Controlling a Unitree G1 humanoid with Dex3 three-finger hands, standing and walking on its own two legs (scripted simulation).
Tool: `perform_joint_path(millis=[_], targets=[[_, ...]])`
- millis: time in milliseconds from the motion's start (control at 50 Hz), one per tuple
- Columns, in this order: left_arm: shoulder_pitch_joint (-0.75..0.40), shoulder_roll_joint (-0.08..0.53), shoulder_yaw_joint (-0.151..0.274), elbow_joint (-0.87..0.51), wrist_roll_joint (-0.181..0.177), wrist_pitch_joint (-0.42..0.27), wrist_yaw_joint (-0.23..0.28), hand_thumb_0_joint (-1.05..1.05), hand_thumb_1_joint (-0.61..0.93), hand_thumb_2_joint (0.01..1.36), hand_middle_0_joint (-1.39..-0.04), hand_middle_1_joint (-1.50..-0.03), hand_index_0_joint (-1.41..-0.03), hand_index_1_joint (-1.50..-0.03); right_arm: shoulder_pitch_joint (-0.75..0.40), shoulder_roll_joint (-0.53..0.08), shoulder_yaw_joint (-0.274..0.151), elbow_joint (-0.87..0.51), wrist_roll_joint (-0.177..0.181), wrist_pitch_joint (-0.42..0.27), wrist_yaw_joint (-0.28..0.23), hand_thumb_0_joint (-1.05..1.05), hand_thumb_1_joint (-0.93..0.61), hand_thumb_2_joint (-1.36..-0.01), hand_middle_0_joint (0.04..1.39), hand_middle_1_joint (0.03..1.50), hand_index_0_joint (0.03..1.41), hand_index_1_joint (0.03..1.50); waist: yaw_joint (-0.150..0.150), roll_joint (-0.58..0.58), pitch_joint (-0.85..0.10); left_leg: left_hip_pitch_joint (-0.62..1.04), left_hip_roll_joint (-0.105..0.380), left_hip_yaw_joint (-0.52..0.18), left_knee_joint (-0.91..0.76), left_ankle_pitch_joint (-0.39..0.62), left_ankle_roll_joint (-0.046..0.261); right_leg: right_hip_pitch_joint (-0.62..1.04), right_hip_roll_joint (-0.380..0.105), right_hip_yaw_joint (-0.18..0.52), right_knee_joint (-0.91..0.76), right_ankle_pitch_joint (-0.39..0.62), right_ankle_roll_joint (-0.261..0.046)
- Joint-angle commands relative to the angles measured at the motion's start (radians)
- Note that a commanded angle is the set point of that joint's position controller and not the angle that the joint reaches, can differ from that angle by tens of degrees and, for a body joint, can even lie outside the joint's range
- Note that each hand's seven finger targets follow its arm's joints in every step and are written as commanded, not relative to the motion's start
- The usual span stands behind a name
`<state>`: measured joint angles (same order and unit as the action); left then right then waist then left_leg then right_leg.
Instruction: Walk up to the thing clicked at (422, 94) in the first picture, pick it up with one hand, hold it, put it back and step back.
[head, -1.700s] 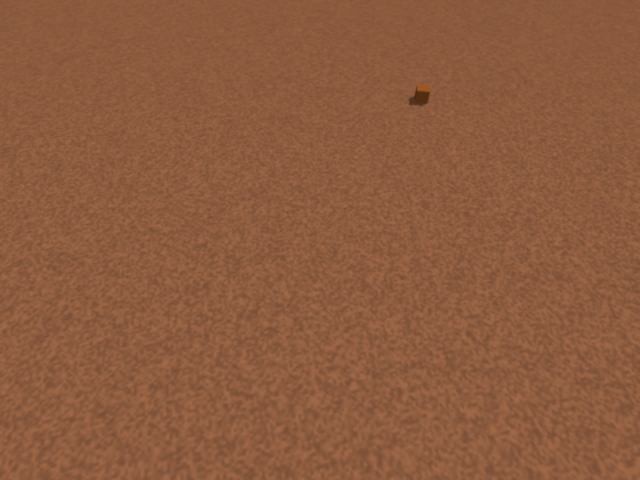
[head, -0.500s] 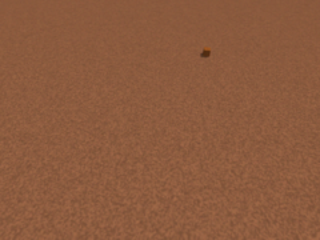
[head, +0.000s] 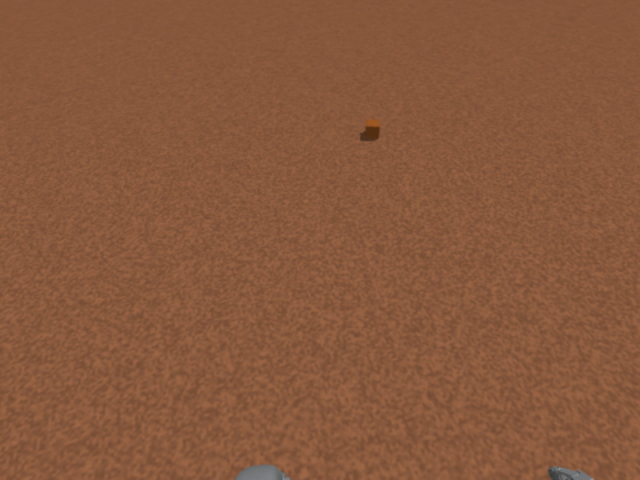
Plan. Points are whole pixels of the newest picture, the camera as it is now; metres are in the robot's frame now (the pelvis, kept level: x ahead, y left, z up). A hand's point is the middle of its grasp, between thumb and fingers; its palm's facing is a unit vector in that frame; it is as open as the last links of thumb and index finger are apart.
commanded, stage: walk up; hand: left
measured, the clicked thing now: (372, 128) +2.05 -0.16 -0.74
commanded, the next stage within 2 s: none
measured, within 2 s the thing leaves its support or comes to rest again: neither
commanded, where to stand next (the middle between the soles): +1.68 -0.45 m, yaw +1 degrees
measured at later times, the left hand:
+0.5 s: hand (207, 293) +0.46 +0.25 -0.13, palm faces -0.11 -0.93 -0.35, open 7.4 cm
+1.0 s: hand (266, 242) +0.62 +0.17 -0.16, palm faces -0.02 -0.95 -0.32, open 7.4 cm
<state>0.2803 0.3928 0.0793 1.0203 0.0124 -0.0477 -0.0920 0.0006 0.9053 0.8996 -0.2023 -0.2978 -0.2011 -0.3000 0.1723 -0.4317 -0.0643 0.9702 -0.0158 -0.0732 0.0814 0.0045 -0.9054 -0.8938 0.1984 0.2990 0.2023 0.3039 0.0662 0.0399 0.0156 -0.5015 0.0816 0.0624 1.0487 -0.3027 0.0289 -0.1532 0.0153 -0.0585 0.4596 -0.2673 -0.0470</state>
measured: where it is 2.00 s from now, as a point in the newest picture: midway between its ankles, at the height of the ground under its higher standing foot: (401, 258)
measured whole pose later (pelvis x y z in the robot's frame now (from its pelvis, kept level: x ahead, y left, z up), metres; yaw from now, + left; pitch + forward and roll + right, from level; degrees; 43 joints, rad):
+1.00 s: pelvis +0.61 -0.11 -0.01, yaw -3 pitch -1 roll -3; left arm 0.35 0.42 0.07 0.93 0.02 -0.06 -0.08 0.00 0.90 0.90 -0.20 -0.30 -0.20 -0.30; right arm 0.20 -0.43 -0.06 0.89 -0.01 -0.08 0.08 0.00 -0.90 -0.89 0.20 0.30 0.20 0.30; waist 0.08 0.01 0.07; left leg -0.53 0.11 0.05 0.65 -0.15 0.00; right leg -0.05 0.05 -0.09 0.45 -0.37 -0.04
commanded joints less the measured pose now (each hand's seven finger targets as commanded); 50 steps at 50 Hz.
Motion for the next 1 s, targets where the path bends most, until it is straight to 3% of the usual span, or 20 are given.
perform_joint_path(millis=[0, 120, 180, 200, 240, 260, 300, 340, 440, 520, 580, 600, 620, 640, 660, 720, 760, 840, 920, 980], targets=[[-0.139, 0.319, 0.070, -0.140, -0.006, -0.053, 0.022, 0.000, 0.900, 0.900, -0.200, -0.300, -0.200, -0.300, -0.028, -0.228, -0.071, -0.097, -0.004, -0.003, 0.001, 0.000, -0.900, -0.900, 0.200, 0.300, 0.200, 0.300, -0.053, -0.136, 0.106, -0.085, 0.075, -0.075, -0.186, 0.066, -0.032, -0.088, -0.255, 0.292, -0.349, -0.340, -0.157], [-0.037, 0.314, 0.064, -0.141, 0.002, -0.051, 0.014, 0.000, 0.900, 0.900, -0.200, -0.300, -0.200, -0.300, -0.145, -0.177, -0.069, -0.158, -0.002, -0.027, -0.002, 0.000, -0.900, -0.900, 0.200, 0.300, 0.200, 0.300, 0.010, -0.057, 0.064, 0.085, 0.032, 0.001, -0.444, 0.205, -0.028, -0.024, -0.219, 0.174, -0.268, -0.041, -0.142], [-0.046, 0.297, 0.055, -0.154, -0.005, -0.040, 0.020, 0.000, 0.900, 0.900, -0.200, -0.300, -0.200, -0.300, 0.090, -0.199, -0.091, -0.099, -0.010, -0.041, -0.030, 0.000, -0.900, -0.900, 0.200, 0.300, 0.200, 0.300, -0.105, 0.033, -0.068, 0.412, -0.051, 0.067, -0.581, 0.205, 0.010, -0.009, -0.160, 0.069, 0.108, 0.382, -0.092], [-0.004, 0.250, 0.038, -0.161, -0.008, -0.035, 0.026, 0.000, 0.900, 0.900, -0.200, -0.300, -0.200, -0.300, 0.258, -0.250, -0.115, -0.063, -0.027, -0.049, -0.043, 0.000, -0.900, -0.900, 0.200, 0.300, 0.200, 0.300, -0.172, 0.125, -0.176, 0.668, -0.012, -0.010, -0.571, 0.129, 0.065, -0.149, -0.116, 0.047, 0.390, 0.362, -0.055], [0.041, 0.221, 0.029, -0.179, -0.020, -0.031, 0.036, 0.000, 0.900, 0.900, -0.200, -0.300, -0.200, -0.300, 0.343, -0.364, -0.149, -0.081, -0.021, -0.057, -0.064, 0.000, -0.900, -0.900, 0.200, 0.300, 0.200, 0.300, -0.192, 0.247, -0.243, 0.958, 0.387, -0.751, -0.739, -0.124, 0.250, -0.620, 0.093, 0.088, 0.752, -0.258, 0.004], [-0.019, 0.298, 0.025, -0.172, -0.005, -0.031, 0.046, 0.000, 0.900, 0.900, -0.200, -0.300, -0.200, -0.300, 0.279, -0.365, -0.157, -0.096, 0.005, -0.054, -0.065, 0.000, -0.900, -0.900, 0.200, 0.300, 0.200, 0.300, -0.176, 0.153, -0.216, 0.883, 0.446, -0.793, -0.759, -0.132, 0.298, -0.633, -0.023, 0.196, 0.795, -0.227, -0.020], [-0.116, 0.282, 0.021, -0.174, -0.016, -0.051, 0.040, 0.000, 0.900, 0.900, -0.200, -0.300, -0.200, -0.300, 0.195, -0.291, -0.112, -0.123, 0.010, -0.055, -0.071, 0.000, -0.900, -0.900, 0.200, 0.300, 0.200, 0.300, -0.153, 0.013, -0.078, 0.654, 0.309, -0.399, -0.732, 0.215, 0.220, -0.555, -0.072, 0.219, 0.740, -0.106, 0.004], [-0.087, 0.249, 0.026, -0.161, -0.025, -0.038, 0.022, 0.000, 0.900, 0.900, -0.200, -0.300, -0.200, -0.300, 0.155, -0.258, -0.088, -0.136, 0.018, -0.063, -0.069, 0.000, -0.900, -0.900, 0.200, 0.300, 0.200, 0.300, -0.106, 0.054, -0.014, 0.478, 0.247, -0.212, -0.740, 0.364, 0.184, -0.459, -0.110, 0.173, 0.668, -0.075, 0.020], [-0.168, 0.209, 0.021, -0.209, -0.010, -0.011, -0.034, 0.000, 0.900, 0.900, -0.200, -0.300, -0.200, -0.300, 0.045, -0.289, -0.082, -0.175, 0.014, -0.080, -0.057, 0.000, -0.900, -0.900, 0.200, 0.300, 0.200, 0.300, -0.057, 0.124, 0.092, 0.272, 0.216, -0.046, -0.834, 0.195, 0.178, -0.349, -0.153, 0.091, 0.282, 0.028, 0.045], [-0.154, 0.219, 0.046, -0.168, -0.005, -0.009, -0.040, 0.000, 0.900, 0.900, -0.200, -0.300, -0.200, -0.300, 0.042, -0.304, -0.080, -0.157, 0.010, -0.074, -0.057, 0.000, -0.900, -0.900, 0.200, 0.300, 0.200, 0.300, -0.031, 0.106, 0.000, 0.224, 0.189, 0.010, -0.734, 0.140, 0.132, -0.097, -0.109, -0.001, 0.186, 0.205, 0.026], [-0.006, 0.263, 0.078, -0.121, -0.003, -0.004, -0.027, 0.000, 0.900, 0.900, -0.200, -0.300, -0.200, -0.300, 0.037, -0.284, -0.074, -0.145, 0.010, -0.062, -0.064, 0.000, -0.900, -0.900, 0.200, 0.300, 0.200, 0.300, 0.076, -0.035, -0.076, 0.141, 0.133, 0.062, -0.415, 0.318, 0.080, 0.174, -0.050, -0.035, 0.154, 0.147, -0.009], [0.140, 0.317, 0.108, -0.089, 0.003, -0.011, -0.009, 0.000, 0.900, 0.900, -0.200, -0.300, -0.200, -0.300, 0.090, -0.234, -0.056, -0.133, 0.007, -0.055, -0.064, 0.000, -0.900, -0.900, 0.200, 0.300, 0.200, 0.300, 0.149, -0.207, -0.140, 0.040, 0.060, 0.080, -0.091, 0.301, 0.051, 0.341, -0.039, 0.022, 0.107, -0.018, -0.030], [0.214, 0.400, 0.128, -0.082, 0.008, -0.018, 0.008, 0.000, 0.900, 0.900, -0.200, -0.300, -0.200, -0.300, 0.148, -0.132, -0.024, -0.153, 0.012, -0.053, -0.062, 0.000, -0.900, -0.900, 0.200, 0.300, 0.200, 0.300, 0.141, -0.488, -0.115, -0.169, -0.085, 0.086, 0.172, -0.159, 0.015, 0.384, -0.256, 0.400, -0.072, -0.225, -0.072], [0.147, 0.433, 0.118, -0.119, -0.015, -0.022, 0.012, 0.000, 0.900, 0.900, -0.200, -0.300, -0.200, -0.300, 0.147, -0.218, -0.041, -0.169, 0.018, -0.049, -0.067, 0.000, -0.900, -0.900, 0.200, 0.300, 0.200, 0.300, 0.092, -0.414, -0.132, -0.262, -0.078, 0.007, 0.273, -0.231, 0.008, 0.386, -0.422, 0.766, -0.244, -0.313, -0.174], [0.033, 0.432, 0.118, -0.153, -0.031, -0.020, 0.018, 0.000, 0.900, 0.900, -0.200, -0.300, -0.200, -0.300, 0.104, -0.266, -0.051, -0.150, 0.010, -0.045, -0.073, 0.000, -0.900, -0.900, 0.200, 0.300, 0.200, 0.300, 0.072, -0.313, -0.094, -0.244, 0.001, -0.050, 0.322, -0.181, 0.009, 0.267, -0.449, 0.814, -0.269, -0.423, -0.219], [-0.100, 0.319, 0.080, -0.185, -0.023, -0.037, 0.038, 0.000, 0.900, 0.900, -0.200, -0.300, -0.200, -0.300, 0.122, -0.226, -0.039, -0.098, 0.039, -0.038, -0.057, 0.000, -0.900, -0.900, 0.200, 0.300, 0.200, 0.300, -0.032, -0.208, 0.020, -0.107, 0.060, -0.103, 0.170, 0.005, 0.032, 0.012, -0.272, 0.393, -0.199, -0.063, -0.152], [-0.104, 0.280, 0.065, -0.176, -0.017, -0.047, 0.035, 0.000, 0.900, 0.900, -0.200, -0.300, -0.200, -0.300, 0.164, -0.206, -0.044, -0.089, 0.020, -0.023, -0.047, 0.000, -0.900, -0.900, 0.200, 0.300, 0.200, 0.300, -0.065, -0.202, 0.063, -0.015, 0.068, -0.092, 0.066, 0.036, 0.019, -0.132, -0.222, 0.269, -0.209, -0.016, -0.131], [-0.086, 0.275, 0.058, -0.202, -0.010, -0.061, 0.030, 0.000, 0.900, 0.900, -0.200, -0.300, -0.200, -0.300, 0.081, -0.196, -0.050, -0.131, 0.012, -0.016, -0.021, 0.000, -0.900, -0.900, 0.200, 0.300, 0.200, 0.300, -0.051, -0.173, 0.057, -0.043, 0.055, -0.038, -0.174, 0.089, -0.025, -0.108, -0.211, 0.187, -0.264, -0.089, -0.168], [-0.007, 0.285, 0.057, -0.204, 0.002, -0.059, 0.022, 0.000, 0.900, 0.900, -0.200, -0.300, -0.200, -0.300, -0.052, -0.163, -0.044, -0.182, 0.007, -0.033, -0.016, 0.000, -0.900, -0.900, 0.200, 0.300, 0.200, 0.300, 0.001, -0.133, 0.045, 0.032, 0.020, 0.000, -0.417, 0.172, -0.034, -0.034, -0.213, 0.145, -0.190, 0.171, -0.151], [-0.014, 0.293, 0.057, -0.206, -0.001, -0.046, 0.025, 0.000, 0.900, 0.900, -0.200, -0.300, -0.200, -0.300, 0.034, -0.159, -0.055, -0.154, 0.009, -0.044, -0.025, 0.000, -0.900, -0.900, 0.200, 0.300, 0.200, 0.300, -0.048, -0.081, -0.025, 0.246, -0.028, 0.038, -0.514, 0.231, -0.004, -0.022, -0.215, 0.109, -0.050, 0.287, -0.127]])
